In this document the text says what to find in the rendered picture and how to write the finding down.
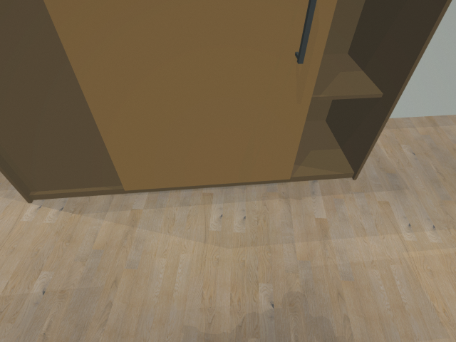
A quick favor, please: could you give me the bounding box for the wardrobe door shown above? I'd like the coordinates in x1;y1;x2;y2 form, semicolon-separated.
43;0;338;191
0;0;122;191

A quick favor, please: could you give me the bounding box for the handle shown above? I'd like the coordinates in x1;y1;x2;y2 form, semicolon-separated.
295;0;317;64

